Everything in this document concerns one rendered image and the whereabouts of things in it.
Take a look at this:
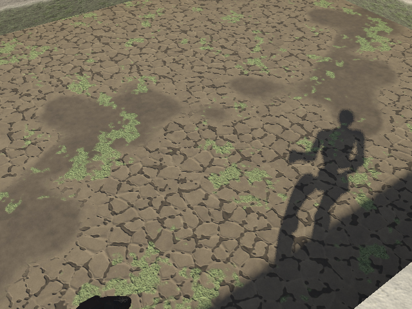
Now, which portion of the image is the robot left hand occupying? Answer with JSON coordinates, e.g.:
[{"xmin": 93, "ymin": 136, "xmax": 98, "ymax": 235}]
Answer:
[{"xmin": 76, "ymin": 295, "xmax": 131, "ymax": 309}]

